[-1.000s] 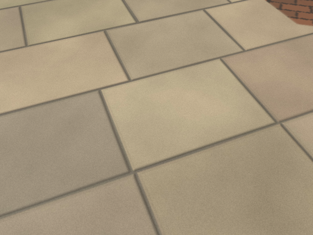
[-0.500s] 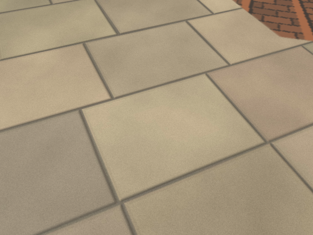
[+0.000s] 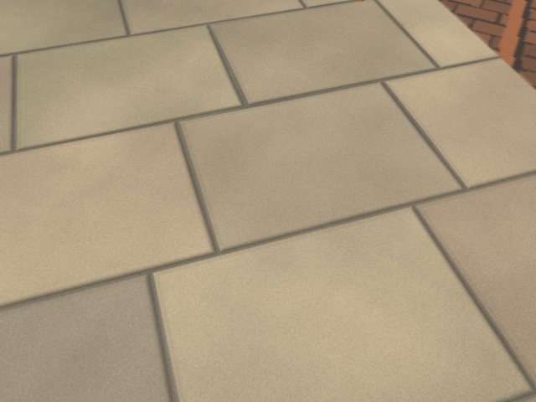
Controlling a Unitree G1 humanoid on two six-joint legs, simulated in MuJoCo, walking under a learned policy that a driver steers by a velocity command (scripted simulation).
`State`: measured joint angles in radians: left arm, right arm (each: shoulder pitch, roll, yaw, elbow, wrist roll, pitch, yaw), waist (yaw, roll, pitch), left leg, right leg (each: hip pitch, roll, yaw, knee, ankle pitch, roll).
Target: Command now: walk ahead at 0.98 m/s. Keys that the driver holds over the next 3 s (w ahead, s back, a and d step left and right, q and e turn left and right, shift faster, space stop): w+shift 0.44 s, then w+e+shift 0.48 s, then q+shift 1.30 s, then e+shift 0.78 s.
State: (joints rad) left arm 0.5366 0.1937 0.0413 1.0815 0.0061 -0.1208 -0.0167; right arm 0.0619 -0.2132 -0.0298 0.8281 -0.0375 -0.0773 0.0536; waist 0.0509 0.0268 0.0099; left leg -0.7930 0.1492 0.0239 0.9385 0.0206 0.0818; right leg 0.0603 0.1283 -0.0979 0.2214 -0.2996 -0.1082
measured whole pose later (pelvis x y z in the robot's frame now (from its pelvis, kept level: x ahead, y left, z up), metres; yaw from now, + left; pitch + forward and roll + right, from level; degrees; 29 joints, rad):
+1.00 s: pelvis +0.99 -0.08 +0.00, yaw -21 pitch +2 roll +0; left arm 0.50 0.28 0.07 0.95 -0.02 -0.09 -0.01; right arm -0.07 -0.24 0.03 0.65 -0.05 -0.10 0.03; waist 0.13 0.01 0.04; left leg -0.70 0.08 -0.02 0.56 0.14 0.01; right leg 0.13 0.15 0.21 0.22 -0.35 -0.15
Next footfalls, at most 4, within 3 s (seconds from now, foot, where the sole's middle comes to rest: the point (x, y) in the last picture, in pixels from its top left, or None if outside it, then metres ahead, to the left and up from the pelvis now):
0.18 left None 0.39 0.08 -0.77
0.64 right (322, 282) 0.85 -0.09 -0.77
1.06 left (316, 164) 1.33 -0.07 -0.77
1.54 right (371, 160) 1.36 -0.27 -0.77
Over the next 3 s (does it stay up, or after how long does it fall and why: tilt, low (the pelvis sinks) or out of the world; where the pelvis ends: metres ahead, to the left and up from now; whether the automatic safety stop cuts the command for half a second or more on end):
stays up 1.23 -0.11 0.01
